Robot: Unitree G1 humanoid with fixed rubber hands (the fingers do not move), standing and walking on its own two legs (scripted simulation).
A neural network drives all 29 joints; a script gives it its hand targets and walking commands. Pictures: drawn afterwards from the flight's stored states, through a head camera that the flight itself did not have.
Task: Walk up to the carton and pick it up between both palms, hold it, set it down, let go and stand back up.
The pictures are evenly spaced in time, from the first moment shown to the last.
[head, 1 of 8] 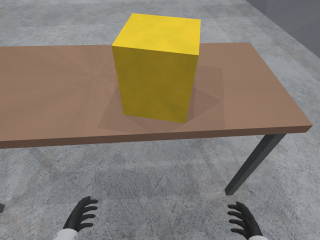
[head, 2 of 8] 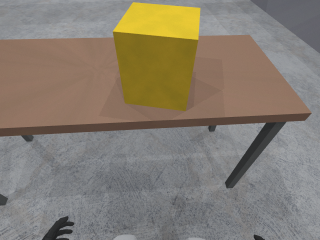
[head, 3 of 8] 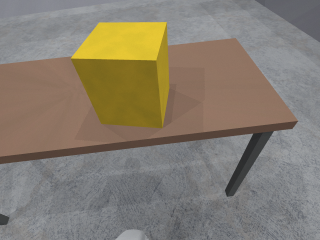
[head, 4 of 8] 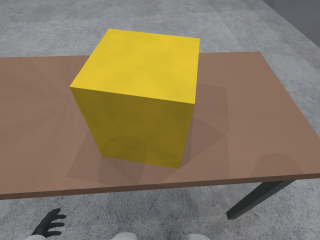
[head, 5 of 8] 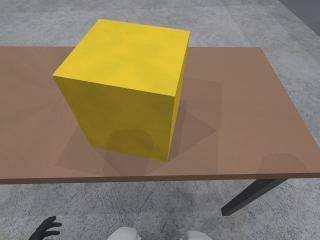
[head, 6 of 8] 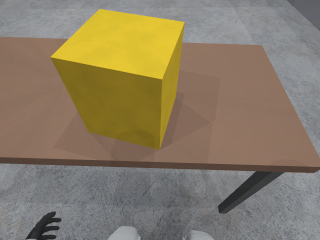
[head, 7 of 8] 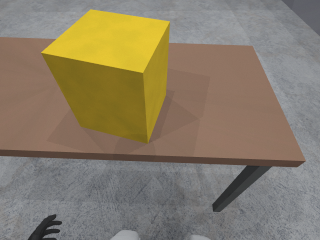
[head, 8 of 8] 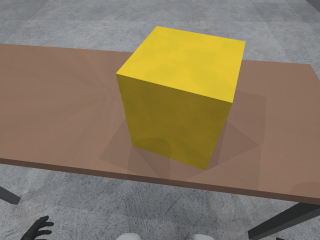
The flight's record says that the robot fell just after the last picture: no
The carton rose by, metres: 0.00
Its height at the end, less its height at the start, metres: +0.00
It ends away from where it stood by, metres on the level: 0.00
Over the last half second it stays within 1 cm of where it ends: yes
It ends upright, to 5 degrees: yes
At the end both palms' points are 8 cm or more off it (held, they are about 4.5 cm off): yes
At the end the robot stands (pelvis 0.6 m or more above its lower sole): yes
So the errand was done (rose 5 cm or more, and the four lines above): no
